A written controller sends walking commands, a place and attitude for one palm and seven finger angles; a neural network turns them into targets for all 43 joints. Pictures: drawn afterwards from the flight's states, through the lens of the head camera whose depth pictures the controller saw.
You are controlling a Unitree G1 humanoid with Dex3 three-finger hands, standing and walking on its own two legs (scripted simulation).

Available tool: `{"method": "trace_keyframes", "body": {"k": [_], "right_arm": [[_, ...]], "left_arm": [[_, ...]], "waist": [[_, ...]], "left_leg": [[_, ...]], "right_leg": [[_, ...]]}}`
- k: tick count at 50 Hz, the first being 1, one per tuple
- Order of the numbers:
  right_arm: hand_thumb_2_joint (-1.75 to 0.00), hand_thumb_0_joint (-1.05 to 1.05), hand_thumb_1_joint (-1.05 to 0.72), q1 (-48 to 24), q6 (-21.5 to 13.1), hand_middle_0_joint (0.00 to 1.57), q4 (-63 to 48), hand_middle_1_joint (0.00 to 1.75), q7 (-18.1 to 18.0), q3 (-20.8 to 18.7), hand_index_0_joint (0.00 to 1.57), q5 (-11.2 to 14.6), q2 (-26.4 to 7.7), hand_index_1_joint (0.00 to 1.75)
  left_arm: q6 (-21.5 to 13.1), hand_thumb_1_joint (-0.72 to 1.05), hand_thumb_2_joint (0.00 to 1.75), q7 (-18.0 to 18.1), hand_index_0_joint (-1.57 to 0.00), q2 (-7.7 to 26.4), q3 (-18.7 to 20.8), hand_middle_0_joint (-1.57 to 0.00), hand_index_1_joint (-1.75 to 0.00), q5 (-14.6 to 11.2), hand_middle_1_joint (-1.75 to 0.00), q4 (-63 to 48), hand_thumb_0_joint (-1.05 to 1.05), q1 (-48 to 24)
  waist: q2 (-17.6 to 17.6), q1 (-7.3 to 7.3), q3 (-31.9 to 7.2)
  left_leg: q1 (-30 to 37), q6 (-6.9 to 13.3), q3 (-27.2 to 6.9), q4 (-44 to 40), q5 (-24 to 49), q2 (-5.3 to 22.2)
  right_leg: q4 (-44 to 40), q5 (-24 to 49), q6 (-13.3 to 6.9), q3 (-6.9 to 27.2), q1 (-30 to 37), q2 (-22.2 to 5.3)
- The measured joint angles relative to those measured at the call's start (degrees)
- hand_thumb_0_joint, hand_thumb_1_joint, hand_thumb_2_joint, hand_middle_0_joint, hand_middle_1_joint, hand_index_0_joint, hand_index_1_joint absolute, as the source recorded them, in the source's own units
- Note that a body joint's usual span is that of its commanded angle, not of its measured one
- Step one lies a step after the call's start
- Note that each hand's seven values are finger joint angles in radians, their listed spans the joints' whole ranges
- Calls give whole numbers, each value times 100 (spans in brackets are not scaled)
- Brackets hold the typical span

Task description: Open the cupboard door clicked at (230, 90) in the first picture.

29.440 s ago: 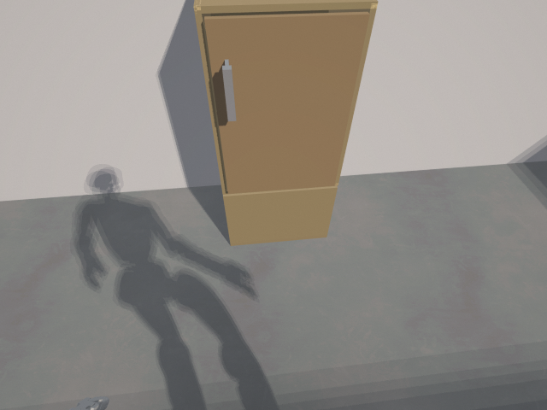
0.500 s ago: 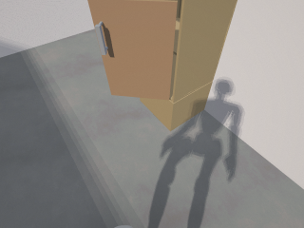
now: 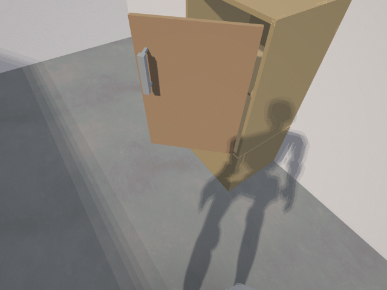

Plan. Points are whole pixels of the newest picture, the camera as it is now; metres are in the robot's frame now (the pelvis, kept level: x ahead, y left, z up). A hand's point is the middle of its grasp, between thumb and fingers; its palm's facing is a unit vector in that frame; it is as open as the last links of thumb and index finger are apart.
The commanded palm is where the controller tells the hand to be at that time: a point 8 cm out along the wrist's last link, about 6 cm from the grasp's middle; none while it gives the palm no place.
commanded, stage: take the last steps up to it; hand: left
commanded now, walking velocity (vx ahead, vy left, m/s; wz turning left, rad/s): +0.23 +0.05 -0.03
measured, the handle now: (146, 71) +0.76 +0.23 +0.01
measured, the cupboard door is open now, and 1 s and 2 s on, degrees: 46 46 46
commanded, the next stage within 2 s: come to a stop and stand still in 0.20 s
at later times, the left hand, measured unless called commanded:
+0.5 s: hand (115, 275) +0.18 +0.21 -0.19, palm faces +0.05 -0.98 -0.19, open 7.3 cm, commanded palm none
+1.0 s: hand (129, 272) +0.19 +0.18 -0.18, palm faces +0.00 -0.98 -0.18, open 7.4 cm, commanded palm none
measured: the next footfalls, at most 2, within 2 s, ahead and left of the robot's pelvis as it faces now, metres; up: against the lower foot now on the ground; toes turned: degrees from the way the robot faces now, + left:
right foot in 0.14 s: +0.16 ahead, -0.11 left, +0.00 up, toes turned -7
left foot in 0.44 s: +0.26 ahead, +0.15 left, +0.00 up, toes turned +5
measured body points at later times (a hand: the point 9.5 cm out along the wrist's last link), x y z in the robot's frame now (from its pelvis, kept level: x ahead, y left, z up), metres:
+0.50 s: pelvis +0.17 +0.03 -0.01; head +0.18 +0.04 +0.44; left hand +0.18 +0.26 -0.17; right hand +0.21 -0.21 -0.16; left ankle +0.22 +0.14 -0.74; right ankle +0.12 -0.10 -0.74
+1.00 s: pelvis +0.15 +0.00 -0.01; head +0.17 +0.01 +0.44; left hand +0.19 +0.23 -0.17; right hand +0.18 -0.26 -0.16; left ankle +0.15 +0.11 -0.74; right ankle +0.13 -0.12 -0.74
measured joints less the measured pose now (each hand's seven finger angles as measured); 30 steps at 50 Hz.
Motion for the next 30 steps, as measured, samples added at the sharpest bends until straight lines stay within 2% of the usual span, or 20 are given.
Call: {"method": "trace_keyframes", "body": {"k": [3, 6, 7, 10, 12, 13, 15, 18, 20, 22, 23, 26, 30], "right_arm": [[-90, -1, -93, 258, 53, 20, 183, 30, 33, 14, 20, -10, -38, 30], [-90, 0, -92, 525, 120, 20, 364, 30, 53, 34, 20, 5, -33, 30], [-90, 0, -92, 625, 140, 20, 410, 30, 63, 43, 20, 25, -21, 30], [-90, 0, -91, 612, 297, 20, 557, 30, 96, 26, 20, 41, -59, 30], [-90, 0, -91, 520, 345, 19, 579, 30, 104, 4, 19, 44, -54, 30], [-90, 0, -91, 473, 350, 19, 560, 30, 108, -3, 19, 44, -46, 30], [-90, 1, -91, 379, 334, 19, 488, 30, 116, -13, 19, 53, -4, 30], [-90, 1, -91, 215, 294, 19, 356, 30, 123, 6, 19, 68, 72, 30], [-90, 0, -91, 75, 260, 19, 289, 30, 98, 45, 19, 77, 100, 30], [-90, 1, -92, -13, 212, 19, 224, 30, 44, 64, 19, 76, 20, 30], [-90, 1, -92, -60, 203, 19, 223, 30, 19, 64, 19, 79, -3, 30], [-90, 0, -92, -280, 281, 19, 183, 30, -46, 97, 19, 77, 98, 30], [-90, 0, -91, -628, 357, 20, -58, 30, -150, 110, 20, 39, 154, 30]], "left_arm": [[-22, 91, 90, -11, -19, -28, -17, -19, -30, 5, -30, -176, 1, -308], [-91, 91, 90, -23, -19, -27, -37, -19, -30, 11, -30, -320, 1, -516], [-149, 91, 90, -23, -19, -8, -45, -19, -30, 15, -30, -374, 0, -544], [-272, 91, 90, 39, -20, -104, -68, -19, -30, -17, -30, -411, 0, -598], [-301, 91, 90, 89, -20, -156, -88, -19, -30, -40, -30, -403, 0, -497], [-307, 91, 90, 102, -20, -178, -96, -19, -30, -49, -30, -371, 0, -423], [-332, 92, 90, 163, -20, -184, -28, -20, -30, -79, -30, -290, 0, -277], [-325, 94, 90, 166, -20, -66, -12, -20, -30, -63, -30, -116, -1, -108], [-262, 94, 90, 177, -20, -27, -51, -20, -30, -65, -30, 28, -1, -14], [-160, 93, 90, 203, -20, -56, -114, -20, -30, -86, -30, 145, -1, 107], [-90, 93, 90, 226, -20, -63, -141, -20, -30, -96, -30, 199, -1, 152], [142, 92, 90, 285, -20, 37, -150, -20, -30, -94, -30, 220, 0, 168], [341, 91, 90, 254, -20, 114, -92, -19, -30, -107, -30, 84, 0, 11]], "waist": [[35, -108, -7], [43, -186, 0], [15, -194, -18], [213, -244, 91], [238, -267, 114], [232, -277, 103], [180, -271, 67], [75, -208, 35], [40, -148, 56], [159, -94, 47], [188, -97, 26], [-67, -45, 34], [-56, -44, 237]], "left_leg": [[298, -30, 11, -141, -123, -74], [459, -120, 3, 148, -491, -86], [408, -154, -4, 440, -713, -89], [-200, -238, -324, 2161, -1598, 54], [-706, -308, -488, 3000, -1442, 118], [-912, -352, -526, 3151, -1276, 172], [-1181, -433, -550, 2987, -1021, 286], [-1280, -529, -539, 2140, -669, 373], [-1118, -568, -554, 1357, -205, 356], [-853, -508, -611, 656, 911, 416], [-794, -418, -605, 687, 810, 431], [-757, -215, -463, 879, 6, 274], [-819, -163, -427, 788, 105, 300]], "right_leg": [[-893, 163, 2, -19, 174, 63], [-1799, 414, -29, -32, 654, 171], [-2084, 531, -113, 15, 825, 183], [-1912, 458, -271, -123, 987, 320], [-2193, 452, -259, -168, 1230, 380], [-2393, 509, -221, -179, 1360, 402], [-2760, 605, -197, -176, 1596, 426], [-3065, 624, -139, -138, 1857, 402], [-3008, 508, -55, -81, 1958, 378], [-2711, 253, 50, -46, 1977, 440], [-2522, 94, 105, -39, 1964, 443], [-1983, -361, 148, 104, 1781, 290], [-353, -1313, 133, 345, 1060, 518]]}}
